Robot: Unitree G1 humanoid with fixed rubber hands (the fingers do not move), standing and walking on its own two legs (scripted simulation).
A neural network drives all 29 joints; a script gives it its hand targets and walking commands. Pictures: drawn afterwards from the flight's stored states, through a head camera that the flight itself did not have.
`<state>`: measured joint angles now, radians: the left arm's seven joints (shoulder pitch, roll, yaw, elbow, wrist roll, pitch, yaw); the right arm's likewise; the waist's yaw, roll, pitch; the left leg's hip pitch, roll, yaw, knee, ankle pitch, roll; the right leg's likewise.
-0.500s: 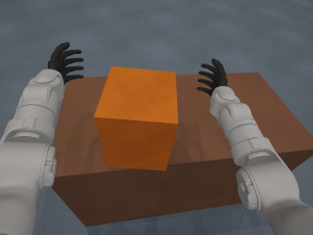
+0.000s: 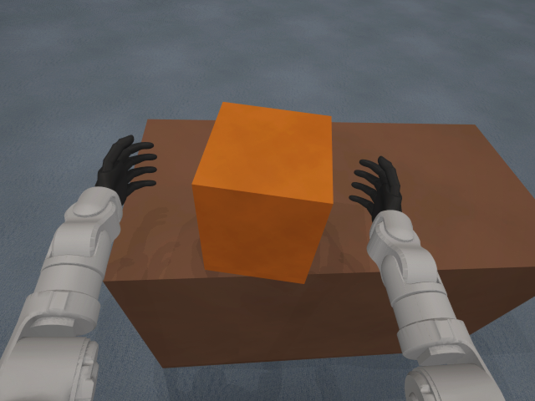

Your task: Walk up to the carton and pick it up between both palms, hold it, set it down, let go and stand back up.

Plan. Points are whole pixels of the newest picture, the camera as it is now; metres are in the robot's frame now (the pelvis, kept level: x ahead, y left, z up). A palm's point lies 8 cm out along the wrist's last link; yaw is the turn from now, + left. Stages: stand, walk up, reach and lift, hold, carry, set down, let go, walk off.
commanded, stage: set down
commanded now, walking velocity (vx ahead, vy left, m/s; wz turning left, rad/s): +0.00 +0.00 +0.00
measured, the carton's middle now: (265, 196) +0.46 +0.01 +0.01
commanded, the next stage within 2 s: none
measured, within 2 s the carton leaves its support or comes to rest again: neither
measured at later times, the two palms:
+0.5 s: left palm (113, 252) +0.32 +0.24 +0.04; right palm (385, 266) +0.30 -0.17 +0.04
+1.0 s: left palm (106, 312) +0.25 +0.24 -0.01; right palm (382, 312) +0.25 -0.17 -0.01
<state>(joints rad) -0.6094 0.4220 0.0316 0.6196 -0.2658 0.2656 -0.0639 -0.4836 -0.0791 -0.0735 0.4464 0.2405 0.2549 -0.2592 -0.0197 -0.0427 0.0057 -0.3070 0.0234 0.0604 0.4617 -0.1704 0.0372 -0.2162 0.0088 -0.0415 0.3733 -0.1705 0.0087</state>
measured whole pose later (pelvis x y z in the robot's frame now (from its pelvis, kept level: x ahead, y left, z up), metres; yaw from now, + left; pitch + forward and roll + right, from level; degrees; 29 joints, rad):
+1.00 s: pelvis +0.04 -0.01 +0.00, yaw +0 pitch -4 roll -1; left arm 0.13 0.37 -0.01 0.34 -0.25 -0.17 -0.13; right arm 0.22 0.00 0.05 0.30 0.15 -0.23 -0.21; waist 0.06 -0.03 0.11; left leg -0.16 0.02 0.05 0.49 -0.25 0.02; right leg -0.08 0.01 -0.03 0.40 -0.26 0.00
